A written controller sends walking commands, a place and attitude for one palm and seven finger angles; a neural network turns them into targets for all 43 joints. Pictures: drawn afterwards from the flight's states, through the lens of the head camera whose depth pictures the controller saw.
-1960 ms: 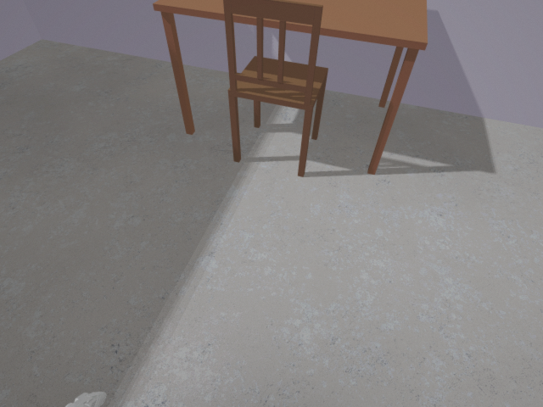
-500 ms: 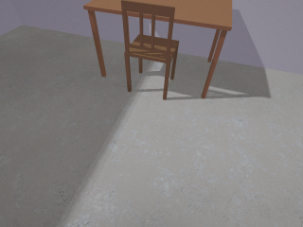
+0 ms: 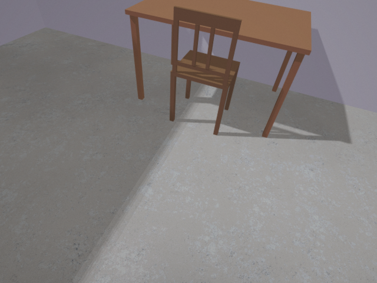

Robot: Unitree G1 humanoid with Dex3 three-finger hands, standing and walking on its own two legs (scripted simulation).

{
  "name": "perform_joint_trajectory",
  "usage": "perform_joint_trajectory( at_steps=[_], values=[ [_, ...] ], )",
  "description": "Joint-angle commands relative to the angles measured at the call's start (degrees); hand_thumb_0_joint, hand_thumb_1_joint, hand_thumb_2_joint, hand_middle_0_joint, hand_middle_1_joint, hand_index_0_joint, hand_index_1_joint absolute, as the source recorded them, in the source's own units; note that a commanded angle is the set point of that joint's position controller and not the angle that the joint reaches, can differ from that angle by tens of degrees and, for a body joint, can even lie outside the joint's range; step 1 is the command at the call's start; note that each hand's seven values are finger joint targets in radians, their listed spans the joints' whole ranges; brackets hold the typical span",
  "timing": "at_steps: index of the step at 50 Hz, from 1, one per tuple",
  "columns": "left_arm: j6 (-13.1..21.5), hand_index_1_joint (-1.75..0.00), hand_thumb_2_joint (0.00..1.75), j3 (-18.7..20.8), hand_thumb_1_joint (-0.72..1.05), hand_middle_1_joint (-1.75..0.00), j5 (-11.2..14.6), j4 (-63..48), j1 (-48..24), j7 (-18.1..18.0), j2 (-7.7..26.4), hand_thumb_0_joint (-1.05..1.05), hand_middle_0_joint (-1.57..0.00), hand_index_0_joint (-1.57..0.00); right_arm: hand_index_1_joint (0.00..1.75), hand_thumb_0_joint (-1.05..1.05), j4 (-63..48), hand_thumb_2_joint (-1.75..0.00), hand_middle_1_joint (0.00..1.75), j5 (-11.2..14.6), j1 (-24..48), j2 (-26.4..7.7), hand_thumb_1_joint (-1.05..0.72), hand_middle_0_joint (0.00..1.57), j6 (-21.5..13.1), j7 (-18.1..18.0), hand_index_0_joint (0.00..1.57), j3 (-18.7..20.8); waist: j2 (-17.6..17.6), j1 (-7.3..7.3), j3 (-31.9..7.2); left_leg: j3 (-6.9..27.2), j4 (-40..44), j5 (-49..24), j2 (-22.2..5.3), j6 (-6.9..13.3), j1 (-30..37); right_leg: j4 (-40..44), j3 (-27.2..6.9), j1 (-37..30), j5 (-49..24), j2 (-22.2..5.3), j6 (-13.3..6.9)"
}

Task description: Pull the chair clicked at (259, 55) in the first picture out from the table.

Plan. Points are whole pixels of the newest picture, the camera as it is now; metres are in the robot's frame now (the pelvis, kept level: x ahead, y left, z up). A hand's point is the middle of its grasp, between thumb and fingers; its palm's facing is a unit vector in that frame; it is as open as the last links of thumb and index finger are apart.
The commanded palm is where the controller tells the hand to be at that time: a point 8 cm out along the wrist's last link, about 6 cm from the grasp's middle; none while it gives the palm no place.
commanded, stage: walk to a spot facing it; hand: left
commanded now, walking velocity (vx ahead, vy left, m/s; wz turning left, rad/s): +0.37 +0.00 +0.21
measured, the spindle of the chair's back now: (195, 45) +1.41 +0.03 -0.11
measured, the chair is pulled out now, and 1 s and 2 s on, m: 0.00 0.00 0.00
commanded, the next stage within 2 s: turn to face it in 1.26 s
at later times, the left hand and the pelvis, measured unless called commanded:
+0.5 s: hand (138, 227) +0.30 +0.15 -0.16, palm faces +0.12 -0.97 -0.19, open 7.4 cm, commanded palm none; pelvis +0.19 -0.04 -0.01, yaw +7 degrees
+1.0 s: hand (120, 225) +0.31 +0.20 -0.17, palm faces +0.28 -0.95 -0.15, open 7.4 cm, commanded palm none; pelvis +0.39 +0.04 +0.01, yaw +12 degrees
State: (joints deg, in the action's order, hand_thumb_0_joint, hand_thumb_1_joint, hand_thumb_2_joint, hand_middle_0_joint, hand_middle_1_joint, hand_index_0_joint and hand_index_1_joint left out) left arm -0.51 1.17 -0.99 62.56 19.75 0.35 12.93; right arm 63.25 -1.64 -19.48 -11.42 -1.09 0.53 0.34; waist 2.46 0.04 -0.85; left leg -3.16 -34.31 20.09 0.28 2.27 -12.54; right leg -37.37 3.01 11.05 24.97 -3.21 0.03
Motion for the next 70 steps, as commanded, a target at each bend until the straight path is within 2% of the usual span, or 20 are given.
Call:
perform_joint_trajectory(
  at_steps=[1, 6, 14, 18, 19, 20, 21, 24, 28, 37, 40, 41, 42, 43, 48, 62, 65, 66, 67, 70],
  values=[
    [3.1, -0.3, 0.9, 1.5, 0.9, -0.3, -0.5, -8.5, -11.1, -0.2, 4.1, 0.0, -0.2, -0.2, 0.3, 0.0, 0.7, -0.9, 0.3, 0.6, -13.0, -8.6, -0.9, 0.2, -2.1, -2.0, 0.2, 2.5, -8.7, -4.63, 12.0, 31.2, 23.8, -5.4, -20.8, 12.1, 12.2, -26.1, -3.2, 33.3, 2.0, -2.0, -1.1],
    [2.6, -0.3, 0.9, 1.4, 0.9, -0.3, -0.4, -6.7, -8.1, 0.6, 1.1, 0.0, -0.2, -0.2, 0.3, 0.0, 1.1, -0.9, 0.3, 1.0, -11.1, -4.6, -0.9, 0.2, -4.2, -2.6, 0.2, 2.1, -8.5, -1.51, 6.7, 16.1, 23.2, -20.5, -14.4, 9.9, 11.9, -22.3, -1.0, 28.1, -8.2, -3.9, 1.2],
    [3.0, -0.3, 0.9, 1.8, 0.9, -0.3, 0.1, -10.2, -18.2, 1.0, -0.9, 0.0, -0.2, -0.2, 0.3, 0.0, 3.5, -0.9, 0.3, 0.4, -14.2, -3.3, -0.9, 0.2, -3.9, -2.7, 0.2, 2.8, -9.1, -3.52, 9.7, 11.1, 23.0, -25.8, -13.0, 8.1, 9.7, -2.5, 3.0, 20.2, -14.1, -1.5, 0.1],
    [4.0, -0.3, 0.9, 3.2, 0.9, -0.3, -0.4, -6.5, -3.9, 0.5, 1.9, 0.0, -0.2, -0.2, 0.3, 0.0, 3.2, -0.9, 0.3, 0.6, -11.6, -4.6, -0.9, 0.2, -3.6, -2.6, 0.2, 3.2, -6.2, 3.64, 3.0, 7.7, 4.6, -39.9, -10.3, 5.0, 6.6, 6.0, 5.4, -2.4, -15.2, 2.5, -2.1],
    [4.8, -0.3, 0.9, 4.3, 0.9, -0.3, -0.9, -3.9, 5.5, 0.0, 6.1, 0.0, -0.2, -0.2, 0.3, 0.0, 2.3, -0.9, 0.3, 1.1, -11.6, -3.6, -0.9, 0.2, -3.6, -2.1, 0.2, 3.2, -0.7, 7.4, -3.3, 6.0, -10.8, -31.3, -7.9, 2.7, -3.5, 7.6, -3.0, -18.3, -13.8, -4.6, -4.9],
    [5.0, -0.3, 0.9, 6.0, 0.9, -0.3, -1.0, -2.0, 13.6, -1.0, 12.8, 0.0, -0.2, -0.2, 0.3, 0.0, 0.0, -0.9, 0.3, 1.8, -14.1, -0.2, -0.9, 0.2, -4.1, -1.8, 0.2, 2.5, 12.7, 8.41, -12.4, 1.3, -32.2, 3.9, 1.3, 0.2, -18.5, 14.9, -29.1, -31.0, -12.6, -23.2, -11.2],
    [4.7, -0.3, 0.9, 5.9, 0.9, -0.3, 0.1, -1.6, 12.8, -0.9, 13.8, 0.0, -0.2, -0.2, 0.3, 0.0, -0.6, -0.9, 0.3, 1.7, -10.2, -1.3, -0.9, 0.2, -3.8, -1.6, 0.2, 2.8, 8.6, 7.92, -11.1, 5.4, -42.1, 11.2, -0.8, 1.4, -20.4, 21.2, -34.7, -24.3, -3.8, -26.1, -13.3],
    [4.8, -0.3, 0.9, 3.4, 0.9, -0.3, -0.6, -4.6, -1.5, -1.5, 4.2, 0.0, -0.2, -0.2, 0.3, 0.0, -3.0, -0.9, 0.3, 0.3, -1.6, 0.7, -0.9, 0.2, -2.3, -0.4, 0.2, 3.1, 3.1, 2.32, 6.4, 5.8, -43.0, 1.1, -8.2, 0.7, -22.8, 26.4, -20.6, 1.8, 4.9, -21.4, -10.5],
    [5.2, -0.3, 0.9, 2.5, 0.9, -0.3, -0.9, -4.7, -4.3, -1.5, 2.3, 0.0, -0.2, -0.2, 0.3, 0.0, -2.8, -0.9, 0.3, 0.2, -3.7, 2.4, -0.9, 0.2, 0.2, 0.4, 0.2, 3.2, 3.8, -2.57, 6.3, 2.2, -29.1, -3.2, -9.2, -1.9, -14.8, 28.9, -4.2, 12.3, -3.2, -15.9, -7.5],
    [5.0, -0.3, 0.9, 2.8, 0.9, -0.3, -0.9, -2.2, 2.9, -0.8, 5.9, 0.0, -0.2, -0.2, 0.3, 0.0, -9.6, -0.9, 0.3, 0.4, 11.5, -0.2, -0.9, 0.2, -1.2, 2.0, 0.2, 3.0, 1.8, 1.6, 7.9, -3.9, -4.0, -6.1, -6.3, -1.6, -12.3, 25.6, -0.4, -0.7, -11.0, -15.5, -7.3],
    [4.4, -0.3, 0.9, 2.7, 0.9, -0.3, -0.3, -1.9, 2.6, -0.7, 6.0, 0.0, -0.2, -0.2, 0.3, 0.0, -6.8, -0.9, 0.3, 0.0, 2.3, -3.7, -0.9, 0.2, -1.9, 1.3, 0.2, 3.6, -2.7, -3.49, 3.6, -6.1, 5.1, -6.1, -3.5, -0.3, 7.3, 9.7, 6.0, 3.9, -20.5, -11.1, -4.4],
    [4.4, -0.3, 0.9, 2.4, 0.9, -0.3, -0.1, -3.0, 3.1, -0.3, 3.4, 0.0, -0.2, -0.2, 0.3, 0.0, -5.1, -0.9, 0.3, -0.6, -6.1, -9.7, -0.9, 0.2, -2.4, 0.5, 0.2, 5.2, -14.2, -7.02, -1.7, 9.5, 11.7, -1.6, -13.7, 3.7, 19.2, -8.0, 9.9, 13.0, -15.1, -5.5, -1.2],
    [4.6, -0.3, 0.9, 1.7, 0.9, -0.3, 0.1, -5.7, 0.7, 0.2, 1.7, 0.0, -0.2, -0.2, 0.3, 0.0, -3.8, -0.9, 0.3, -0.1, -12.3, -15.6, -0.9, 0.2, -2.3, -0.2, 0.2, 6.3, -22.7, -8.07, -3.5, 27.9, 19.2, -5.1, -25.2, 8.6, 24.9, -25.0, 8.1, 25.2, 7.4, 0.6, 0.8],
    [4.4, -0.3, 0.9, 2.1, 0.9, -0.3, -0.2, -6.0, -2.2, -0.2, 3.7, 0.0, -0.2, -0.2, 0.3, 0.0, -3.2, -0.9, 0.3, 0.3, -10.4, -13.7, -0.9, 0.2, -2.1, -0.9, 0.2, 5.7, -15.4, -7.87, -3.1, 27.9, 20.6, -3.8, -26.5, 9.5, 22.0, -32.5, 1.6, 28.2, 7.0, -1.6, -0.1],
    [2.8, -0.3, 0.9, 2.2, 0.9, -0.3, -0.8, -2.2, 0.9, 0.6, 0.2, 0.0, -0.2, -0.2, 0.3, 0.0, -5.0, -0.9, 0.3, 0.8, 0.7, -5.0, -0.9, 0.2, -3.9, -1.4, 0.2, 3.1, -7.5, -0.26, 2.0, 7.4, 23.1, -16.2, -17.6, 5.7, 6.8, -29.2, -0.8, 21.9, -8.9, -6.3, 1.4],
    [2.4, -0.3, 0.9, 2.4, 0.9, -0.3, -0.3, -7.5, -14.4, 1.1, -0.2, 0.0, -0.2, -0.2, 0.3, 0.0, 0.7, -0.9, 0.3, 0.1, -6.9, -5.3, -0.9, 0.2, -3.5, -1.7, 0.2, 3.7, -8.7, -1.75, 8.8, 1.2, 21.5, -22.6, -17.0, 6.1, 9.8, -0.1, 3.5, 18.0, -14.4, -3.0, -0.2],
    [3.6, -0.3, 0.9, 3.3, 0.9, -0.3, -0.8, -3.5, -0.4, 0.8, 2.9, 0.0, -0.2, -0.2, 0.3, 0.0, 1.2, -0.9, 0.3, 0.4, -5.2, -5.7, -0.9, 0.2, -3.1, -1.7, 0.2, 3.6, -4.5, 4.98, 1.9, -2.3, 2.7, -29.3, -12.7, 3.1, 4.9, 7.6, 5.7, -4.0, -16.5, 0.7, -1.6],
    [4.5, -0.3, 0.9, 4.5, 0.9, -0.3, -1.1, -1.1, 8.0, 0.2, 7.7, 0.0, -0.2, -0.2, 0.3, 0.0, 0.6, -0.9, 0.3, 1.0, -6.0, -3.8, -0.9, 0.2, -3.2, -1.1, 0.2, 3.3, 4.5, 8.07, -4.2, -4.5, -13.2, -18.4, -8.4, 0.9, -5.4, 9.7, -4.1, -17.8, -16.7, -8.5, -4.1],
    [4.6, -0.3, 0.9, 5.7, 0.9, -0.3, -0.6, -0.5, 12.7, -0.4, 14.2, 0.0, -0.2, -0.2, 0.3, 0.0, -1.6, -0.9, 0.3, 1.5, -8.6, -0.6, -0.9, 0.2, -3.1, -0.9, 0.2, 2.7, 17.6, 7.37, -9.5, -4.1, -32.0, 11.9, -0.8, -1.2, -18.1, 18.1, -26.7, -25.0, -21.4, -25.0, -9.7],
    [4.0, -0.3, 0.9, 3.6, 0.9, -0.3, 0.3, -3.9, -0.8, -1.2, 7.3, 0.0, -0.2, -0.2, 0.3, 0.0, -2.2, -0.9, 0.3, 0.8, -0.7, -1.1, -0.9, 0.2, -2.0, -1.1, 0.2, 3.2, 4.0, 3.41, 2.1, 3.4, -40.0, 4.0, -7.6, -1.6, -20.1, 24.1, -20.5, -2.8, -13.8, -21.1, -10.8]
  ],
)
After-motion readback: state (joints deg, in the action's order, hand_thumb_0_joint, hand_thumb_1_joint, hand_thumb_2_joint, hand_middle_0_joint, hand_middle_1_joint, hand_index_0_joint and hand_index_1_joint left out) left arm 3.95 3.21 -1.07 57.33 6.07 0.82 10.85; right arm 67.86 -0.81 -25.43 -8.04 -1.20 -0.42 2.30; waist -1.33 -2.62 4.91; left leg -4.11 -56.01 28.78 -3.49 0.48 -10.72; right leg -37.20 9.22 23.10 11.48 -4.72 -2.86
